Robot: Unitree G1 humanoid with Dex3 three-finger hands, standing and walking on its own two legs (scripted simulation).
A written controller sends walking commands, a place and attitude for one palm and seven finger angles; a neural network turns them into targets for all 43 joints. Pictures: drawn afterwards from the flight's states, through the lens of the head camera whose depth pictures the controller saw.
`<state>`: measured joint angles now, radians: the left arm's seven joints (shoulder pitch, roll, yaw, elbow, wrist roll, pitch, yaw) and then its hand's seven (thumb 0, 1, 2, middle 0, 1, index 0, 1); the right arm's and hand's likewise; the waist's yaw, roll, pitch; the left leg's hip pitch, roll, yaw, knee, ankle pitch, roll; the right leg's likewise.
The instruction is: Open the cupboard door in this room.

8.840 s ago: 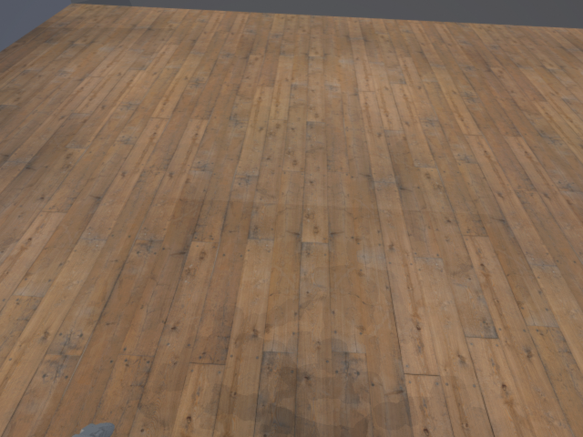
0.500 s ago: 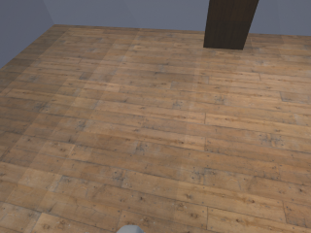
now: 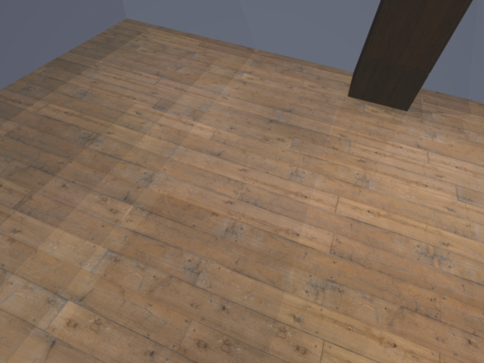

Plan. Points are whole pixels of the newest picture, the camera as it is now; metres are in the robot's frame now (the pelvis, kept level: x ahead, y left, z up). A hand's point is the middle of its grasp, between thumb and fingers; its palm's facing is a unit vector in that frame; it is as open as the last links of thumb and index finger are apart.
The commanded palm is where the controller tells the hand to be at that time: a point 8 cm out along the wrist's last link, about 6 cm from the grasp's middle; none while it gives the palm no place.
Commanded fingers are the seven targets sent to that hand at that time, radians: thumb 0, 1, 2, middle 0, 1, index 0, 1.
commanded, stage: stand and wait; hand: left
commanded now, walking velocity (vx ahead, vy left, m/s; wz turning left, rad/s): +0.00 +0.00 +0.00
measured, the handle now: out of the picture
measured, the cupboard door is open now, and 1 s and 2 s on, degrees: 0 0 0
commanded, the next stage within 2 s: turn or walk to find it in 1.48 s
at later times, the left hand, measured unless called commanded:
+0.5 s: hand out of the picture +0.00 +0.14 -0.17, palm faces +0.00 -0.98 -0.18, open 7.4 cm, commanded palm none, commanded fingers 0.00 0.90 0.90 -0.20 -0.30 -0.20 -0.30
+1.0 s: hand out of the picture -0.01 +0.14 -0.17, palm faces +0.00 -0.98 -0.18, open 7.4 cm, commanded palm none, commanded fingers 0.00 0.90 0.90 -0.20 -0.30 -0.20 -0.30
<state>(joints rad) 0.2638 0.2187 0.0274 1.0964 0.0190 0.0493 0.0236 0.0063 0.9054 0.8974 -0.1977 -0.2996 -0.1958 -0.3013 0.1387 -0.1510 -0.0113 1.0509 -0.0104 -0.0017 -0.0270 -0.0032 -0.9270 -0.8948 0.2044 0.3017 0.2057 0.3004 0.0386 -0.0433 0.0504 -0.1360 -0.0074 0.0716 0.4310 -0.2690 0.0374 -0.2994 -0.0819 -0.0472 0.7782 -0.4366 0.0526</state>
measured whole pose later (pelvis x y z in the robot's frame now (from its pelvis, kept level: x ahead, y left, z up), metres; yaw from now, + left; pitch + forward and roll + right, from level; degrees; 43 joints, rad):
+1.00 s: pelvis -0.01 -0.03 +0.00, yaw -2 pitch -2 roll +0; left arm 0.28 0.15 0.00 1.15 0.01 -0.01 0.03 0.00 0.90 0.90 -0.20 -0.30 -0.20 -0.30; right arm 0.27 -0.15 -0.01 1.15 0.00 -0.02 -0.02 0.00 -0.91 -0.90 0.20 0.30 0.20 0.30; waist 0.01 0.00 0.03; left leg -0.12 0.04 0.08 0.39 -0.24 -0.01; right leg -0.16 -0.02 -0.06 0.40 -0.21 -0.01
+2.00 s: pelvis -0.01 -0.02 +0.00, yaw +4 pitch -1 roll +0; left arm 0.20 0.20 0.00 1.09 0.01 0.02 0.02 0.00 0.90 0.90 -0.20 -0.30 -0.20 -0.30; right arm 0.16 -0.19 0.00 1.07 -0.01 0.02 0.00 0.00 -0.92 -0.89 0.20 0.30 0.21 0.30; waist 0.02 0.01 0.06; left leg -0.21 0.00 0.00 0.49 -0.27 0.00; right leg -0.20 -0.07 -0.14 0.50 -0.27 0.01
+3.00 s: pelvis -0.02 -0.05 -0.01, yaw +12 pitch -1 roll +1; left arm 0.18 0.19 0.01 1.06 0.01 0.01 0.02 0.00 0.90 0.90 -0.20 -0.30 -0.20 -0.30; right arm 0.23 -0.19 -0.02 1.07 0.00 0.03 -0.01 0.00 -0.92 -0.89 0.21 0.30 0.21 0.30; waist 0.00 0.03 0.05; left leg -0.29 -0.04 -0.11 0.55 -0.27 -0.02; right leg -0.19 -0.02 -0.07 0.52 -0.30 -0.01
